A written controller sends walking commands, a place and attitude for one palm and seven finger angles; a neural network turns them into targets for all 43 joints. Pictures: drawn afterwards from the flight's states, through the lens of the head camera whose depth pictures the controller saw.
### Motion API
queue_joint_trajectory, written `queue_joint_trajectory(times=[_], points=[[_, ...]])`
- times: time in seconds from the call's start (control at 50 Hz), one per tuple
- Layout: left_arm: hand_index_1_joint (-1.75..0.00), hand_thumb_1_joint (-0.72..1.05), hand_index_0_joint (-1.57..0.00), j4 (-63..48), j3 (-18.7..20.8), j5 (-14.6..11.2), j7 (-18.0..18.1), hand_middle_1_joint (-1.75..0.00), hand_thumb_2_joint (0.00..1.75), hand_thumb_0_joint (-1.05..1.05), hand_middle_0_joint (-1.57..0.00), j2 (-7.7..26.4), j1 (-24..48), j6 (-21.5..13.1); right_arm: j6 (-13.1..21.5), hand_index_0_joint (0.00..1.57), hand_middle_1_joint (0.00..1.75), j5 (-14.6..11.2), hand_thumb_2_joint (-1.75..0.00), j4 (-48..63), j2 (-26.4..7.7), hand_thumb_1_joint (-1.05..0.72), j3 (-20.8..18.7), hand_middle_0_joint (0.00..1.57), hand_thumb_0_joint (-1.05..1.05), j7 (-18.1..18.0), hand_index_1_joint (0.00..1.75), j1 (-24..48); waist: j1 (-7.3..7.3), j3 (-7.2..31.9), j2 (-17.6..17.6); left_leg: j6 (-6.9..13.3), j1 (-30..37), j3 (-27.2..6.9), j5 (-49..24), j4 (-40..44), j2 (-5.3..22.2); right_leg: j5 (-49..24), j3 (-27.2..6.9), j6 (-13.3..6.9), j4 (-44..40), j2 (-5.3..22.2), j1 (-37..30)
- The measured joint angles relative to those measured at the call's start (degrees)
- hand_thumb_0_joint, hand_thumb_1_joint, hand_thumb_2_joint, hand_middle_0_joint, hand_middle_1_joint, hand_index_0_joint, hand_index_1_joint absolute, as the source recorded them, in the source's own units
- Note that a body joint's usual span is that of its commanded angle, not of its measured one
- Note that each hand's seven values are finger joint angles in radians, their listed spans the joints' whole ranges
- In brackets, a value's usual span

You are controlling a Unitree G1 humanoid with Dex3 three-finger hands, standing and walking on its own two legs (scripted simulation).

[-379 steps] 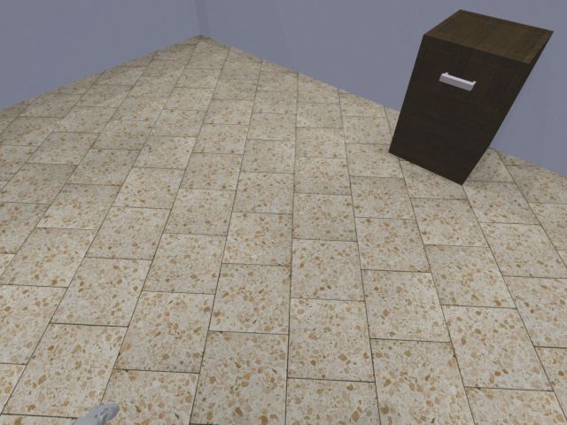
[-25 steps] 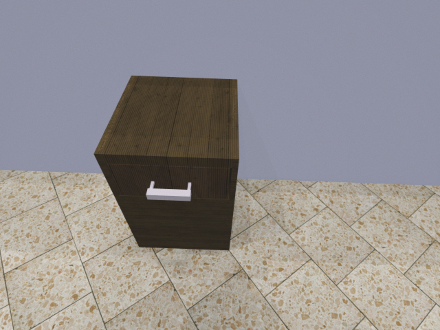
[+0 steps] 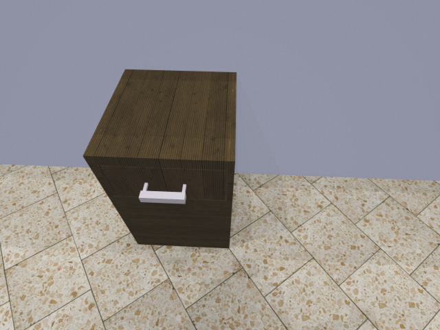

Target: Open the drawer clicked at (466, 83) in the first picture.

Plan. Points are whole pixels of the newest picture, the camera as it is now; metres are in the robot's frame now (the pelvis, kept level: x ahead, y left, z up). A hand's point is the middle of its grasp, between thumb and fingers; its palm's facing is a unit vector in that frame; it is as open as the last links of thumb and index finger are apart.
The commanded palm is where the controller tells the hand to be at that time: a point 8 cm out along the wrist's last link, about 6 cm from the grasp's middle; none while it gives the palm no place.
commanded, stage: come to a stop and stand still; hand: left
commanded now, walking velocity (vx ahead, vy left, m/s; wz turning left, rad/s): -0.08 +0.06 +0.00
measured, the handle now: (164, 191) +0.53 +0.21 -0.24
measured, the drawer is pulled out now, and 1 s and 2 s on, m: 0.00 0.00 0.00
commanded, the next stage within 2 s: look again from close up in 0.76 s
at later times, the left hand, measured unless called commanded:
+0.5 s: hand out of the picture +0.00 +0.21 -0.18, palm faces +0.02 -0.98 -0.21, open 7.4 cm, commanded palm none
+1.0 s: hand out of the picture -0.06 +0.20 -0.17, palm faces +0.01 -0.98 -0.18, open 7.4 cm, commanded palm none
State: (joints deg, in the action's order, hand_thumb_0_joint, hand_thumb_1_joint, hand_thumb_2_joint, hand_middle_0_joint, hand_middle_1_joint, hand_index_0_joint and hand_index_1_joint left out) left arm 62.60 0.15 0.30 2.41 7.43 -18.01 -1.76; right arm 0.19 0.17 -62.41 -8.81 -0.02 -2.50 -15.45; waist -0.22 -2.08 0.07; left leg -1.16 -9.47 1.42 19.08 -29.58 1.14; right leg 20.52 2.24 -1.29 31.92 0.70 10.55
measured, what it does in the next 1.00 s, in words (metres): shifts its weight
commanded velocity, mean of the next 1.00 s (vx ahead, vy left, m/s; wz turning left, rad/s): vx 0.00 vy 0.00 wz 0.00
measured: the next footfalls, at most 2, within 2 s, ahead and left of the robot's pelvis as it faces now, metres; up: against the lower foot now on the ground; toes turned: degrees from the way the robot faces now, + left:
none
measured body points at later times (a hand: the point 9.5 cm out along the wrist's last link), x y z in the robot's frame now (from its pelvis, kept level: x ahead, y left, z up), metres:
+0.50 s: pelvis -0.05 +0.03 -0.01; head -0.05 +0.04 +0.44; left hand -0.01 +0.26 -0.16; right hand +0.02 -0.20 -0.15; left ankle -0.04 +0.13 -0.74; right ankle -0.07 -0.10 -0.74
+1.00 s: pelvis -0.04 +0.03 +0.00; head -0.03 +0.03 +0.45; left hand -0.06 +0.25 -0.16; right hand -0.05 -0.19 -0.16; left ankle -0.04 +0.13 -0.74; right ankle -0.07 -0.10 -0.74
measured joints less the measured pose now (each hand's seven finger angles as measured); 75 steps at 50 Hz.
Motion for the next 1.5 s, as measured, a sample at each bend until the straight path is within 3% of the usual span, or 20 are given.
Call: queue_joint_trajectory(times=[0.2,0.28,0.36,0.48,0.7,1.12,1.48,1.5], points=[[-0.3,0.91,-0.2,-2.79,1.05,0.44,0.45,-0.3,0.89,0.01,-0.2,2.59,2.78,1.7,-0.53,0.2,0.3,0.39,-0.9,2.87,-1.44,-0.92,-1.05,0.2,0.0,0.26,0.3,3.05,-0.19,0.07,0.22,-0.18,-0.73,1.72,1.82,-0.18,-0.05,2.39,-0.32,0.35,1.49,0.48,1.41],[-0.3,0.91,-0.2,-4.64,0.61,0.66,1.05,-0.3,0.89,0.01,-0.2,2.81,3.17,-0.04,-1.62,0.2,0.3,0.02,-0.9,5.98,-1.79,-0.91,-1.16,0.2,0.0,1.5,0.3,4.56,0.21,-1.0,-0.57,1.25,-5.93,1.57,3.61,-8.1,0.74,0.37,-0.05,0.4,0.09,-0.29,1.52],[-0.3,0.91,-0.2,-6.06,-0.09,0.33,0.65,-0.3,0.89,0.01,-0.2,3.34,3.32,0.86,-0.6,0.2,0.3,0.28,-0.9,8.16,-1.53,-0.91,-0.95,0.2,0.0,1.85,0.3,4.74,1.03,-1.59,0.25,1.98,-5.97,1.5,-2.65,-4.51,0.12,0.68,0.04,1.06,2.34,0.15,1.91],[-0.3,0.91,-0.2,-6.83,-0.44,0.36,-0.16,-0.3,0.89,0.01,-0.2,3.04,3.06,2.19,-1.56,0.2,0.3,0.84,-0.9,7.74,-1.18,-0.91,0.08,0.2,0.0,2.07,0.3,2.66,0.07,0.55,0.1,2.54,-5.83,1.68,-0.95,-5.3,-0.31,-0.71,-0.14,1.96,0.99,0.59,0.94],[-0.3,0.91,-0.2,-5.5,-0.58,0.6,-1.1,-0.3,0.9,0.01,-0.2,3.39,-0.43,2.42,-1.1,0.2,0.3,1.05,-0.9,5.86,-1.5,-0.92,0.32,0.2,0.0,2.37,0.3,-1.46,0.37,1.18,0.49,3.73,-6.21,2.81,-4.69,-0.22,-1.76,-3.56,-1.15,2.26,-2.06,1.87,2.48],[-0.3,0.91,-0.2,-0.18,-1.4,0.21,-0.63,-0.3,0.9,0.01,-0.2,-0.06,-1.0,0.89,0.26,0.2,0.3,0.43,-0.9,-0.41,0.12,-0.92,0.96,0.2,0.01,1.39,0.3,-1.7,0.15,1.74,0.4,2.62,-2.6,2.49,-3.51,1.62,-1.24,-2.37,-0.86,2.22,-3.92,1.29,-1.12],[-0.3,0.91,-0.2,0.63,-1.05,0.29,-0.06,-0.3,0.9,0.01,-0.2,0.18,-0.41,0.24,0.32,0.2,0.3,0.35,-0.9,-1.42,0.23,-0.92,0.87,0.2,0.01,1.02,0.3,-1.11,0.24,1.21,0.06,1.36,-1.92,1.8,-2.6,1.83,-0.08,-1.76,-0.18,1.3,-5.67,0.08,-2.68],[-0.3,0.92,-0.2,-8.03,-2.45,2.26,0.49,-0.3,0.89,0.01,-0.2,0.79,-2.94,4.19,0.64,0.2,0.3,-0.42,-0.9,0.92,-0.22,-0.93,1.15,0.2,0.01,0.6,0.3,-1.93,-0.29,0.96,-0.03,1.34,-2.31,2.12,-2.12,1.32,0.17,-1.68,-0.52,1.24,-5.05,-0.12,-1.96]])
